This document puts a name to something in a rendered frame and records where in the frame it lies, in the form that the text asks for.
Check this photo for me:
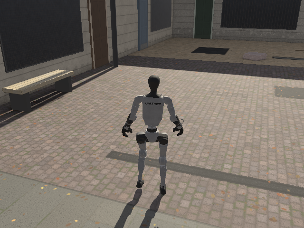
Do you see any robot right forearm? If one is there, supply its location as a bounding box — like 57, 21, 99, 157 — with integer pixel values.
173, 115, 182, 129

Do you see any humanoid robot head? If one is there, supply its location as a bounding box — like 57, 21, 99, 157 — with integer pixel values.
145, 75, 161, 98

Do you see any robot right upper arm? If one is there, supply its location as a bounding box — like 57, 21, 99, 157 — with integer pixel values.
163, 96, 177, 122

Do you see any robot left hand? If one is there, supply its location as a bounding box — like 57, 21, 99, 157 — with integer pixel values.
122, 127, 132, 137

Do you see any robot left forearm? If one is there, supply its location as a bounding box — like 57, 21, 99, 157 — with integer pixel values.
123, 113, 133, 130

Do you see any robot right hand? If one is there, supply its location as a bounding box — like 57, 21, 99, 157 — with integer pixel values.
173, 127, 184, 136

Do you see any left robot foot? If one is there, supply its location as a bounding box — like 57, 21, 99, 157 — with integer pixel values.
136, 180, 144, 188

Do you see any robot left upper arm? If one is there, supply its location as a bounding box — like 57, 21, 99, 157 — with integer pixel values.
129, 95, 143, 121

